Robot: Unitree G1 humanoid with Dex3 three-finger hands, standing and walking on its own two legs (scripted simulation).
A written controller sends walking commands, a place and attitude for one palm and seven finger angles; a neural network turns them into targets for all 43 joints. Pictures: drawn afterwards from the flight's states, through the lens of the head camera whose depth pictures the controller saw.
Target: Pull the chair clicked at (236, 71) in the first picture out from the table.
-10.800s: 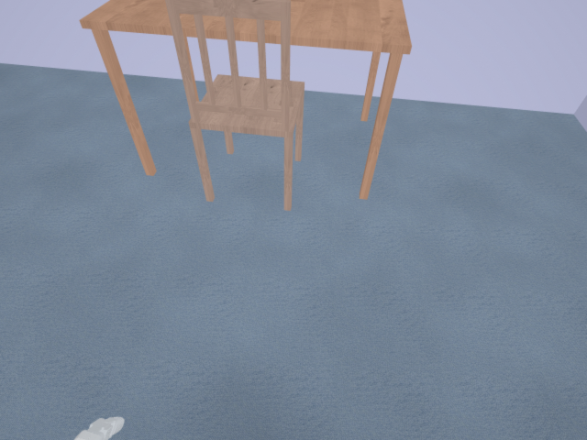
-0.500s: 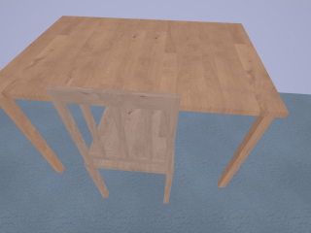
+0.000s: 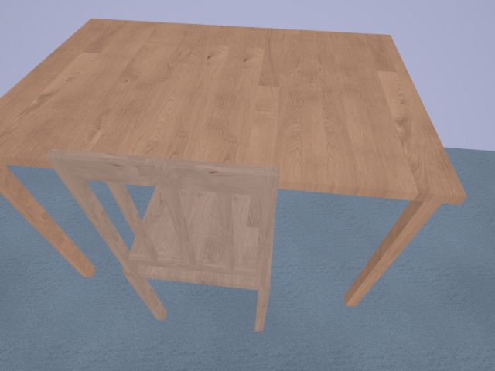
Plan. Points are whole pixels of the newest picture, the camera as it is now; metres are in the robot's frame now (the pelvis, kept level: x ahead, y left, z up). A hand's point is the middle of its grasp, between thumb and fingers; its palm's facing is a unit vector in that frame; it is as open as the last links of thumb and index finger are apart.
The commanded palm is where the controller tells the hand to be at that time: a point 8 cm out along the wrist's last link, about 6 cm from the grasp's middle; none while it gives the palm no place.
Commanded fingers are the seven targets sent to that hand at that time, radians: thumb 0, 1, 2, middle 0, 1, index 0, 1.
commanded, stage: look again from close up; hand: left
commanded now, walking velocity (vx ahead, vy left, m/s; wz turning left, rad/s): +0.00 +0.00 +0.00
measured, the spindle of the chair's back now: (181, 230) +0.41 +0.17 -0.09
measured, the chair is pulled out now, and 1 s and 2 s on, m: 0.00 0.00 0.00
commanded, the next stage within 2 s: raise the hand toward the chair's back in 0.42 s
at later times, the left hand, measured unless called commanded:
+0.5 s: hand out of the picture +0.01 +0.17 -0.17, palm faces +0.01 -0.98 -0.20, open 7.3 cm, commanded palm none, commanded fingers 0.00 0.90 0.90 -0.20 -0.30 -0.20 -0.30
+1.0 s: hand out of the picture +0.11 +0.18 -0.09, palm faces +0.02 -1.00 +0.02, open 9.7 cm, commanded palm +0.11 +0.24 -0.06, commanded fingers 0.00 0.32 0.65 -0.14 -0.21 -0.14 -0.21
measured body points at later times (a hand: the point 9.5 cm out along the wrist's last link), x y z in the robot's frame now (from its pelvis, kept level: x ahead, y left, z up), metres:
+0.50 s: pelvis +0.00 -0.01 +0.00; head +0.01 +0.00 +0.45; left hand +0.01 +0.22 -0.16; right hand +0.00 -0.23 -0.16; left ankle -0.05 +0.12 -0.74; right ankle -0.01 -0.11 -0.74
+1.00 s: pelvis -0.05 -0.01 -0.10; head +0.00 +0.03 +0.35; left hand +0.11 +0.24 -0.09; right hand +0.21 -0.23 -0.11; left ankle -0.05 +0.12 -0.74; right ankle -0.01 -0.11 -0.74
